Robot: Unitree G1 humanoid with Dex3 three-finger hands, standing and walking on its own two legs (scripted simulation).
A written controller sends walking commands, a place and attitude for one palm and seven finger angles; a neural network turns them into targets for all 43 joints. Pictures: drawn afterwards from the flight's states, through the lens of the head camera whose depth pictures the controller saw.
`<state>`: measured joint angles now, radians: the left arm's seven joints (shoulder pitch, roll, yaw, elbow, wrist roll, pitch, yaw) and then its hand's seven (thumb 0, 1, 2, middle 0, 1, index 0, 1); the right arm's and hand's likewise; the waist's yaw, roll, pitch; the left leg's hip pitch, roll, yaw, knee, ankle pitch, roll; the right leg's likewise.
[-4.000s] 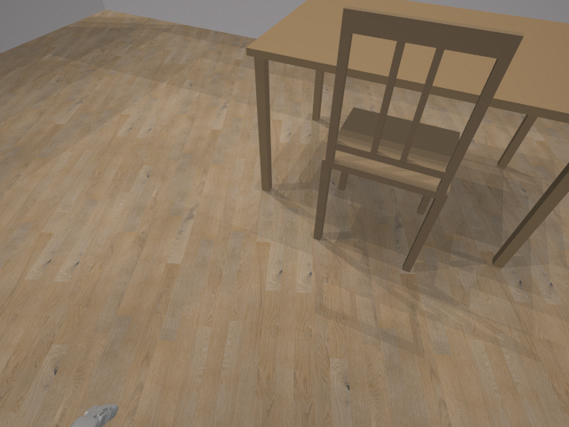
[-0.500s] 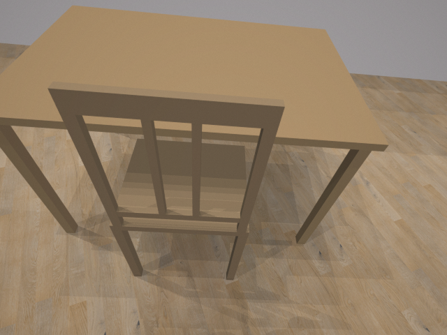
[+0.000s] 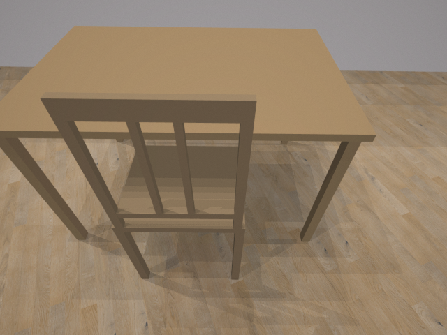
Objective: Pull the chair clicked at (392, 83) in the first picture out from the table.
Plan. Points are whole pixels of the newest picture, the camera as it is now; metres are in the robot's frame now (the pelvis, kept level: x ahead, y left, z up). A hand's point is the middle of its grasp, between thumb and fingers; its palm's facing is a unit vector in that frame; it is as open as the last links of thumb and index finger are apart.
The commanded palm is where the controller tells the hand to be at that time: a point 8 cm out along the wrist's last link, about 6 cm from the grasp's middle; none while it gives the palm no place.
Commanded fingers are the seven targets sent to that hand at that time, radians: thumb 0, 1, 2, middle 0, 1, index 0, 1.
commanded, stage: come to a stop and stand still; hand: left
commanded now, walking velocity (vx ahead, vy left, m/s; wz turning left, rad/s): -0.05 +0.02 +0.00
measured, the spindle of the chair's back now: (148, 173) +0.49 +0.23 -0.05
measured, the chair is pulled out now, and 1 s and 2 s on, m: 0.00 0.00 0.00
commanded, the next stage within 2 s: look again from close up in 0.56 s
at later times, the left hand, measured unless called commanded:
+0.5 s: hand out of the picture +0.01 +0.23 -0.17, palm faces -0.02 -0.97 -0.26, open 7.3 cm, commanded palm none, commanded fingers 0.00 0.90 0.90 -0.20 -0.30 -0.20 -0.30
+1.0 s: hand out of the picture +0.00 +0.18 -0.17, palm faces -0.02 -0.98 -0.19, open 7.3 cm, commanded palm none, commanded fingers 0.00 0.90 0.90 -0.20 -0.30 -0.20 -0.30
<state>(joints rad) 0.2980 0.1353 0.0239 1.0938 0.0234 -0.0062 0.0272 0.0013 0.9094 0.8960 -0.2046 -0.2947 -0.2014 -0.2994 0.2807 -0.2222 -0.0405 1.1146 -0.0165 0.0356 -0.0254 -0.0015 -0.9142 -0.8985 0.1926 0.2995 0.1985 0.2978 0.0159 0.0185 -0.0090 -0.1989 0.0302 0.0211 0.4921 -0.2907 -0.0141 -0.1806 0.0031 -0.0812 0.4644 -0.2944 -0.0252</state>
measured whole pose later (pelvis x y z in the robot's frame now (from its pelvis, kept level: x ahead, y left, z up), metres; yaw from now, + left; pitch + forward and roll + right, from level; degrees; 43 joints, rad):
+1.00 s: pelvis +0.00 +0.02 +0.00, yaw -2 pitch +0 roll +1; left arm 0.29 0.14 -0.02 1.12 0.02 -0.01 0.03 0.00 0.92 0.90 -0.20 -0.29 -0.20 -0.30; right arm 0.26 -0.16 0.02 1.12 -0.01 -0.02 -0.03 0.01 -0.92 -0.90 0.19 0.30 0.20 0.30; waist 0.01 0.01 0.04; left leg -0.14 -0.02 0.07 0.42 -0.27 0.02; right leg -0.18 -0.04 -0.03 0.48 -0.30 0.01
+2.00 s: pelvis +0.05 +0.02 +0.00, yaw +4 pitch +1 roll +0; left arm 0.30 0.16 0.03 1.09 0.03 0.01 0.02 0.00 0.91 0.90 -0.20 -0.29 -0.20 -0.30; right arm 0.37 -0.13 0.01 1.10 -0.03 -0.06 -0.04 0.00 -0.91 -0.90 0.19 0.30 0.20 0.30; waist -0.01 -0.01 0.04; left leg -0.15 -0.02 0.07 0.45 -0.31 0.05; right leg -0.40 -0.04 -0.08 1.06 -0.51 -0.03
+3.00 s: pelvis +0.02 +0.02 -0.01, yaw +5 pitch -1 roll +1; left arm 0.30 0.17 0.00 1.00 0.02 0.01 0.04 0.00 0.91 0.90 -0.20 -0.29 -0.20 -0.30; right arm 0.28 -0.17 -0.03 1.05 -0.02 0.02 0.00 0.00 -0.91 -0.90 0.19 0.30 0.20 0.30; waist 0.00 0.01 0.01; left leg -0.21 -0.03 0.09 0.52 -0.29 0.04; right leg -0.35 -0.06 -0.03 0.54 -0.17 0.01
